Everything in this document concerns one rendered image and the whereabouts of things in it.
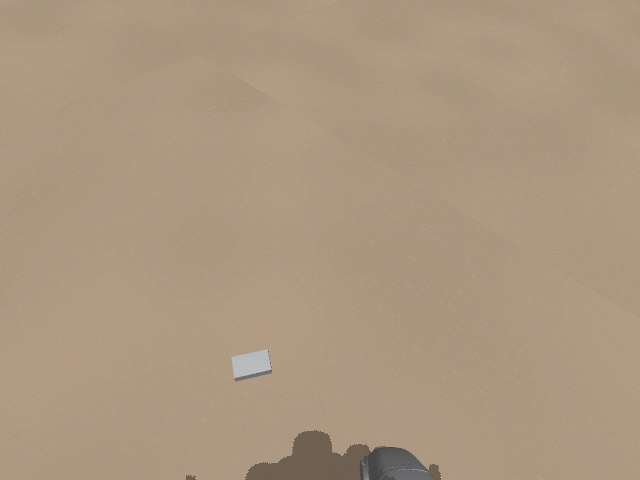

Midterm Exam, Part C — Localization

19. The small box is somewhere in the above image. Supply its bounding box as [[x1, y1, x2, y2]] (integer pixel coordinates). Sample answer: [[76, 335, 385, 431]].
[[232, 349, 272, 382]]

